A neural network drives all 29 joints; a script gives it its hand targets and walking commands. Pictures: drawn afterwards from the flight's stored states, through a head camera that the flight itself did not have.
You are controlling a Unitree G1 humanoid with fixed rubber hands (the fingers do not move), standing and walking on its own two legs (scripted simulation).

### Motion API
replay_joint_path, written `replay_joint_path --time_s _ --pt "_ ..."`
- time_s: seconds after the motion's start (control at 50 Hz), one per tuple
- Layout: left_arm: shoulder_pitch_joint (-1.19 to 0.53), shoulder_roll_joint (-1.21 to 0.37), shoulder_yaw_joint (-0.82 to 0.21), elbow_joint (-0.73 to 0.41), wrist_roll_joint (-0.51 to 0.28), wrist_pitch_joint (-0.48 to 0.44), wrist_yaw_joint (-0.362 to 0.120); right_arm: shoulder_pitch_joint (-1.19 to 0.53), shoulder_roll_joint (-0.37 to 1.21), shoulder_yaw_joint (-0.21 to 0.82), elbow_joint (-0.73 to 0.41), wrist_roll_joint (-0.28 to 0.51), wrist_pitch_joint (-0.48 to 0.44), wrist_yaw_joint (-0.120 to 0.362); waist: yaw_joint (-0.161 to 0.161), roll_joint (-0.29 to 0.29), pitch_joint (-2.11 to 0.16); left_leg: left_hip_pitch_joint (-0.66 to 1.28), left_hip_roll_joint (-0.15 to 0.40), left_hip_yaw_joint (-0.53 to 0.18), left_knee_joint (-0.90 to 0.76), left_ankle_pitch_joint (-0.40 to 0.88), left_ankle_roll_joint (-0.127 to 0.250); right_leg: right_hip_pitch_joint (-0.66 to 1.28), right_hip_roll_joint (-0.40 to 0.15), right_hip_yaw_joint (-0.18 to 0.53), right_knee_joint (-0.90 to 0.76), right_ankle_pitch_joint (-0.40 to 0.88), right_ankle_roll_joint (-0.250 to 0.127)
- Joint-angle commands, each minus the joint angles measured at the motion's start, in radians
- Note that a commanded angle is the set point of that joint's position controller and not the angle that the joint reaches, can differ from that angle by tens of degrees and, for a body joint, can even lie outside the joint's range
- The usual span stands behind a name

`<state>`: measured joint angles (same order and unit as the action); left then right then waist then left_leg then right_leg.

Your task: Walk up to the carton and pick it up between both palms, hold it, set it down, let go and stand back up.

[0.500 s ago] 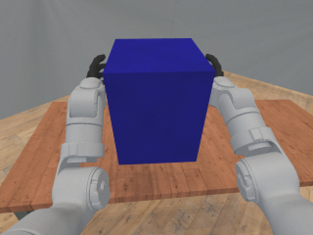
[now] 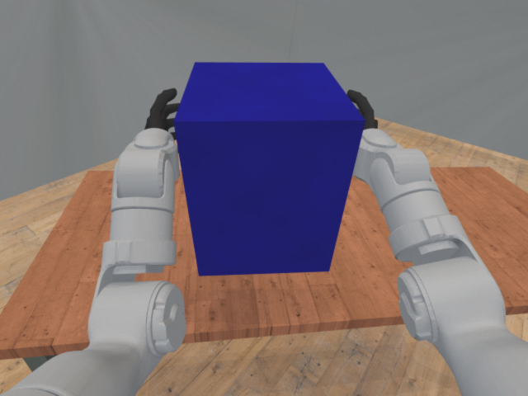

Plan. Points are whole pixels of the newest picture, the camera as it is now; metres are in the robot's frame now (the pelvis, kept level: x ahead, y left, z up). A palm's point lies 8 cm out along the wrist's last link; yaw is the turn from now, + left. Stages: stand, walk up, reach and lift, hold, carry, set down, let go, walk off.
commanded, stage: hold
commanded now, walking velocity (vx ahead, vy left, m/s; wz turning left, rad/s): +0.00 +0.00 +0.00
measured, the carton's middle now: (262, 167) +0.37 +0.00 +0.24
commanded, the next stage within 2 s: none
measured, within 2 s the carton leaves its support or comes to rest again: neither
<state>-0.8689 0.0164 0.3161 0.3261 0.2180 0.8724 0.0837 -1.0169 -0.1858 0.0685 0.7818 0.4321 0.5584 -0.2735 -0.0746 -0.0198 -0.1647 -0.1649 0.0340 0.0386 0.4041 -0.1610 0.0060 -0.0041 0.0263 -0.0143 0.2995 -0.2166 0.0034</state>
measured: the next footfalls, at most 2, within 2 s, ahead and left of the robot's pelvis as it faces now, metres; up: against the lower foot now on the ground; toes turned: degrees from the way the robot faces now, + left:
none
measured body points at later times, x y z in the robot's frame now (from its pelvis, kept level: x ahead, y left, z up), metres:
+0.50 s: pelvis +0.00 +0.00 +0.00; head -0.10 +0.02 +0.44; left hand +0.37 +0.15 +0.28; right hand +0.38 -0.14 +0.29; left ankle +0.04 +0.11 -0.75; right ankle -0.03 -0.12 -0.75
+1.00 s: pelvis +0.00 +0.00 +0.00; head -0.10 +0.03 +0.44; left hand +0.38 +0.15 +0.28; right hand +0.38 -0.14 +0.29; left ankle +0.04 +0.11 -0.75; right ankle -0.03 -0.12 -0.75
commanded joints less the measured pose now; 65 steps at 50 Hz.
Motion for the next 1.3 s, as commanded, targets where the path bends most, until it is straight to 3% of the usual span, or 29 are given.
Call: replay_joint_path --time_s 0.0,0.02,0.1,0.16,0.18,0.22,0.24,0.34,0.4,0.42,0.52,0.6,0.66,0.68,0.7,0.76,0.8,0.88,0.9,1.0,1.1,1.14,1.16,1.22,1.28 --pt "-0.820 -0.597 -0.432 -0.101 -0.167 -0.072 -0.149 -0.850 0.722 0.211 -0.323 0.135 0.004 0.106 -0.012 0.064 -0.273 0.294 -0.034 -0.062 -0.020 0.205 -0.038 -0.147 0.046 0.020 -0.063 0.220 0.078" --pt "-0.851 -0.599 -0.444 -0.125 -0.172 -0.075 -0.151 -0.865 0.731 0.211 -0.337 0.135 0.000 0.106 -0.021 0.058 -0.284 0.295 -0.033 -0.059 -0.020 0.200 -0.037 -0.146 0.041 0.022 -0.064 0.220 0.079" --pt "-0.859 -0.590 -0.431 -0.120 -0.169 -0.079 -0.151 -0.887 0.750 0.214 -0.348 0.136 -0.002 0.106 -0.005 0.044 -0.278 0.279 -0.036 -0.056 -0.023 0.183 -0.032 -0.144 0.041 0.029 -0.065 0.206 0.082" --pt "-0.883 -0.618 -0.461 -0.164 -0.182 -0.084 -0.146 -0.885 0.749 0.220 -0.363 0.146 -0.007 0.109 -0.016 0.077 -0.320 0.309 -0.035 -0.061 -0.013 0.230 -0.043 -0.140 0.043 0.026 -0.060 0.239 0.079" --pt "-0.858 -0.608 -0.456 -0.160 -0.185 -0.082 -0.143 -0.888 0.760 0.236 -0.388 0.157 -0.008 0.107 0.000 0.068 -0.329 0.304 -0.036 -0.060 -0.004 0.255 -0.044 -0.131 0.043 0.026 -0.053 0.261 0.083" --pt "-0.879 -0.602 -0.454 -0.155 -0.180 -0.082 -0.140 -0.875 0.753 0.223 -0.351 0.142 -0.002 0.107 -0.009 0.062 -0.314 0.304 -0.035 -0.061 -0.010 0.211 -0.037 -0.149 0.043 0.022 -0.059 0.223 0.084" --pt "-0.863 -0.598 -0.444 -0.139 -0.174 -0.081 -0.139 -0.889 0.754 0.230 -0.368 0.143 -0.003 0.106 0.005 0.043 -0.306 0.287 -0.035 -0.060 -0.017 0.204 -0.031 -0.148 0.042 0.027 -0.063 0.216 0.083" --pt "-0.833 -0.599 -0.440 -0.121 -0.164 -0.074 -0.149 -0.853 0.731 0.212 -0.333 0.136 0.003 0.103 -0.012 0.063 -0.287 0.293 -0.034 -0.059 -0.018 0.200 -0.038 -0.150 0.043 0.022 -0.064 0.213 0.081" --pt "-0.844 -0.596 -0.434 -0.113 -0.164 -0.073 -0.151 -0.879 0.740 0.215 -0.342 0.140 0.001 0.108 -0.003 0.057 -0.282 0.278 -0.037 -0.055 -0.025 0.177 -0.036 -0.146 0.044 0.023 -0.065 0.198 0.080" --pt "-0.859 -0.597 -0.439 -0.105 -0.169 -0.075 -0.151 -0.879 0.742 0.199 -0.330 0.129 0.004 0.109 -0.015 0.046 -0.262 0.266 -0.034 -0.058 -0.032 0.148 -0.031 -0.167 0.041 0.022 -0.066 0.172 0.078" --pt "-0.885 -0.613 -0.440 -0.119 -0.178 -0.088 -0.143 -0.901 0.762 0.209 -0.348 0.139 -0.007 0.113 0.003 0.066 -0.311 0.280 -0.037 -0.057 -0.022 0.181 -0.036 -0.153 0.041 0.028 -0.066 0.196 0.078" --pt "-0.851 -0.604 -0.431 -0.100 -0.172 -0.084 -0.146 -0.883 0.750 0.215 -0.342 0.136 -0.003 0.108 -0.003 0.040 -0.296 0.287 -0.035 -0.061 -0.021 0.195 -0.029 -0.151 0.041 0.027 -0.067 0.207 0.085" --pt "-0.850 -0.593 -0.414 -0.065 -0.159 -0.079 -0.148 -0.890 0.730 0.195 -0.315 0.133 -0.002 0.111 0.001 0.058 -0.268 0.274 -0.033 -0.056 -0.029 0.150 -0.032 -0.172 0.039 0.026 -0.072 0.163 0.081" --pt "-0.866 -0.599 -0.409 -0.039 -0.155 -0.078 -0.152 -0.877 0.731 0.171 -0.261 0.111 0.003 0.114 -0.011 0.049 -0.217 0.254 -0.031 -0.053 -0.044 0.104 -0.031 -0.185 0.037 0.027 -0.082 0.120 0.075" --pt "-0.850 -0.594 -0.398 -0.058 -0.152 -0.082 -0.153 -0.876 0.745 0.187 -0.291 0.119 -0.002 0.115 0.004 0.046 -0.249 0.255 -0.031 -0.055 -0.041 0.126 -0.027 -0.169 0.034 0.030 -0.076 0.144 0.072" --pt "-0.878 -0.616 -0.449 -0.108 -0.186 -0.091 -0.148 -0.903 0.748 0.197 -0.339 0.135 -0.012 0.112 -0.015 0.062 -0.324 0.286 -0.035 -0.058 -0.021 0.186 -0.037 -0.150 0.039 0.029 -0.067 0.206 0.078" --pt "-0.882 -0.624 -0.458 -0.115 -0.189 -0.095 -0.138 -0.918 0.750 0.212 -0.354 0.146 -0.015 0.111 -0.007 0.074 -0.330 0.303 -0.035 -0.061 -0.011 0.217 -0.040 -0.156 0.040 0.027 -0.064 0.225 0.081" --pt "-0.849 -0.613 -0.436 -0.080 -0.174 -0.083 -0.143 -0.896 0.736 0.200 -0.330 0.128 -0.007 0.108 -0.015 0.047 -0.288 0.286 -0.033 -0.060 -0.024 0.167 -0.031 -0.167 0.043 0.021 -0.073 0.182 0.078" --pt "-0.852 -0.603 -0.427 -0.087 -0.170 -0.085 -0.144 -0.895 0.745 0.202 -0.342 0.134 -0.006 0.110 -0.003 0.039 -0.285 0.280 -0.035 -0.057 -0.027 0.165 -0.032 -0.163 0.044 0.026 -0.070 0.184 0.080" --pt "-0.887 -0.628 -0.473 -0.146 -0.196 -0.091 -0.136 -0.907 0.746 0.211 -0.375 0.146 -0.016 0.112 -0.017 0.088 -0.361 0.308 -0.033 -0.064 -0.006 0.218 -0.042 -0.152 0.042 0.028 -0.060 0.232 0.078" --pt "-0.845 -0.602 -0.424 -0.101 -0.161 -0.081 -0.140 -0.854 0.740 0.197 -0.297 0.130 0.005 0.116 -0.007 0.054 -0.259 0.273 -0.031 -0.059 -0.032 0.151 -0.037 -0.161 0.045 0.026 -0.071 0.166 0.075" --pt "-0.871 -0.613 -0.443 -0.120 -0.172 -0.086 -0.142 -0.897 0.753 0.204 -0.343 0.133 -0.010 0.116 -0.001 0.057 -0.313 0.277 -0.036 -0.053 -0.027 0.156 -0.033 -0.155 0.039 0.027 -0.067 0.179 0.078" --pt "-0.892 -0.621 -0.465 -0.135 -0.191 -0.091 -0.136 -0.909 0.747 0.203 -0.357 0.139 -0.014 0.116 -0.013 0.071 -0.327 0.285 -0.035 -0.060 -0.020 0.174 -0.039 -0.160 0.043 0.027 -0.064 0.195 0.075" --pt "-0.850 -0.627 -0.466 -0.124 -0.191 -0.085 -0.125 -0.915 0.754 0.234 -0.399 0.155 -0.013 0.111 0.003 0.066 -0.350 0.309 -0.032 -0.066 0.002 0.230 -0.038 -0.158 0.047 0.025 -0.056 0.238 0.080" --pt "-0.827 -0.600 -0.421 -0.088 -0.159 -0.077 -0.137 -0.863 0.737 0.208 -0.318 0.132 0.004 0.109 -0.003 0.043 -0.255 0.288 -0.031 -0.063 -0.018 0.186 -0.030 -0.165 0.042 0.030 -0.070 0.197 0.083"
